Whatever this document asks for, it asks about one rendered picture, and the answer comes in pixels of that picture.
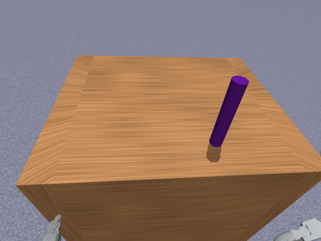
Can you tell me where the can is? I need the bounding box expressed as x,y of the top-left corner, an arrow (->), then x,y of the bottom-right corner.
209,76 -> 249,147

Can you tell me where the left robot hand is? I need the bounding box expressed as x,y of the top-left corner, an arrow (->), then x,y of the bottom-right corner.
41,214 -> 62,241

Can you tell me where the right robot hand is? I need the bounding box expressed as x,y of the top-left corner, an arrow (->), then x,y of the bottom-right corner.
274,152 -> 321,241

